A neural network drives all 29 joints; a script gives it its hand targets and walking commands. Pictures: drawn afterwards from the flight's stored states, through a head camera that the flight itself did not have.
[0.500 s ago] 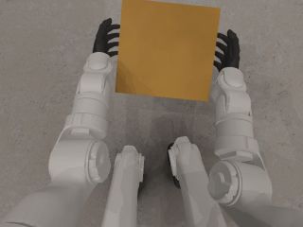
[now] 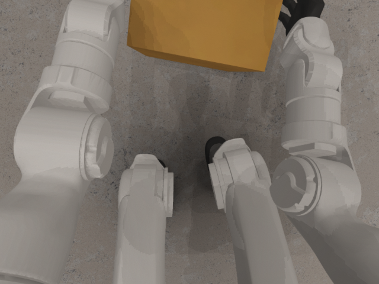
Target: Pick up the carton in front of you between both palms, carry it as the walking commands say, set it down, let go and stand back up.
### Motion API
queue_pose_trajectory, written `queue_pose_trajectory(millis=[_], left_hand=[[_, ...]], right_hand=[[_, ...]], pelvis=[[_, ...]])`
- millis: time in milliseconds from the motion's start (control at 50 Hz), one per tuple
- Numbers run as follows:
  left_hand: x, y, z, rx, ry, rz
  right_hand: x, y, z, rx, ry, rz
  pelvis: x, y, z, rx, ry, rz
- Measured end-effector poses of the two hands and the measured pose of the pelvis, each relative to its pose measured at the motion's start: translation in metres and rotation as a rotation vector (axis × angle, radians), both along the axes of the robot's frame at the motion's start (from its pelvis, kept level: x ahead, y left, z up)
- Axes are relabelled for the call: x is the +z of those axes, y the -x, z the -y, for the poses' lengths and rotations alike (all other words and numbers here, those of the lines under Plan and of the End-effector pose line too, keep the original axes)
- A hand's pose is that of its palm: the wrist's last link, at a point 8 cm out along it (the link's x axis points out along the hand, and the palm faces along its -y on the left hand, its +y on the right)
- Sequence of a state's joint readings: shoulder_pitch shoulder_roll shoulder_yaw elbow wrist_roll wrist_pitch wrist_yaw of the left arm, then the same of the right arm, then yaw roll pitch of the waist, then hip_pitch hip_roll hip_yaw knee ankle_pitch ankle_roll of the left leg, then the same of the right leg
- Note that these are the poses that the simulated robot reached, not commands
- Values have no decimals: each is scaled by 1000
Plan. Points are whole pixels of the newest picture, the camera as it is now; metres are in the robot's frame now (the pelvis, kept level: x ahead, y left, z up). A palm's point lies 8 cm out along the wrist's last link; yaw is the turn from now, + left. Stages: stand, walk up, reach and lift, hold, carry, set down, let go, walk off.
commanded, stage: set down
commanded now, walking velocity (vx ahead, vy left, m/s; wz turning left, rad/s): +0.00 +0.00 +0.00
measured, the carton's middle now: (201, 6) +0.56 -0.08 -0.26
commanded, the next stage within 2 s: none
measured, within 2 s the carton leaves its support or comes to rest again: rests again in 0.58 s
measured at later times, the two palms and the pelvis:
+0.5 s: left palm out of the picture +0.59 +0.05 -0.20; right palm (302, 19) +0.50 -0.23 -0.19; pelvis +0.00 +0.00 -0.04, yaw +0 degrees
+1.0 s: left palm out of the picture +0.60 +0.06 -0.22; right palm (300, 13) +0.51 -0.24 -0.21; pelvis +0.01 +0.01 -0.05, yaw -1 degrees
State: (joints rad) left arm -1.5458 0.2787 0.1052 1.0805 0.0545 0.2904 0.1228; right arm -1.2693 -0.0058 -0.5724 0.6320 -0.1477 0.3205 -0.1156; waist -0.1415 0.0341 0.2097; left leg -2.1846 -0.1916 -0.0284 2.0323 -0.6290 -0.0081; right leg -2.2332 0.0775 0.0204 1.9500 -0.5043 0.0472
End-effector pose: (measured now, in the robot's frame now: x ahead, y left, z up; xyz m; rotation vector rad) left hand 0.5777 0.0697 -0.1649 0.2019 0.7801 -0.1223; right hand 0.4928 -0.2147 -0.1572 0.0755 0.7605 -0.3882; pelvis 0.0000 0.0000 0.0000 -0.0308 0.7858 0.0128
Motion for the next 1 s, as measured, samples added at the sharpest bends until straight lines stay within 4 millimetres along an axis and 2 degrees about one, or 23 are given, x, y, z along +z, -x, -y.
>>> queue_pose_trajectory(millis=[80,140,260,500,1000], left_hand=[[-22,-12,11,-20,17,25],[-31,-19,18,-24,34,34],[-33,-22,17,-33,28,29],[-35,-17,15,-49,55,28],[-54,-24,12,-55,131,47]], right_hand=[[-17,-8,10,-5,21,22],[-24,-11,16,-11,31,30],[-29,-18,19,-11,-4,30],[-35,-8,19,1,-12,36],[-49,-20,24,46,-24,32]], pelvis=[[-12,-1,1,6,0,18],[-19,-3,3,10,3,46],[-30,-8,3,7,9,57],[-38,-1,-3,16,24,95],[-51,-9,-6,13,38,119]])
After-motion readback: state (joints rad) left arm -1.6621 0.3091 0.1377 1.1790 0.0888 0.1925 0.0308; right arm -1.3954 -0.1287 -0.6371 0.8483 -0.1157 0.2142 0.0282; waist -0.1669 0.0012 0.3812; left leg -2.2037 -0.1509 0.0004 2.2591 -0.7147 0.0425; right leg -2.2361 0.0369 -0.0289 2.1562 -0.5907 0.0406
